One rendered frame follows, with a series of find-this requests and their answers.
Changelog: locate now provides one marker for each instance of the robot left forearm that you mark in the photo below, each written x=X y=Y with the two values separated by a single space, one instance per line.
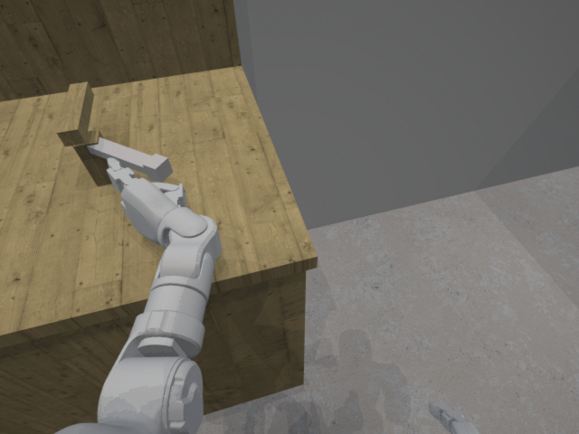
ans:
x=172 y=322

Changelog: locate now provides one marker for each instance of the right robot hand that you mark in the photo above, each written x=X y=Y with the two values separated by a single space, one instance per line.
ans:
x=451 y=419

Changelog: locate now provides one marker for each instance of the left robot hand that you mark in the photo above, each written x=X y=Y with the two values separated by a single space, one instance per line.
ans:
x=145 y=204

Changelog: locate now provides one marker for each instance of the left robot upper arm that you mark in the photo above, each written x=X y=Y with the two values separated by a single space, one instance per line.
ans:
x=149 y=395

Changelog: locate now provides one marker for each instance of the counter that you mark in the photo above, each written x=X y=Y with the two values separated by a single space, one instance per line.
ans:
x=162 y=77

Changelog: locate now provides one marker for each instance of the tap lever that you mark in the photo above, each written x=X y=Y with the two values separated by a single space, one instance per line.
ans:
x=156 y=167

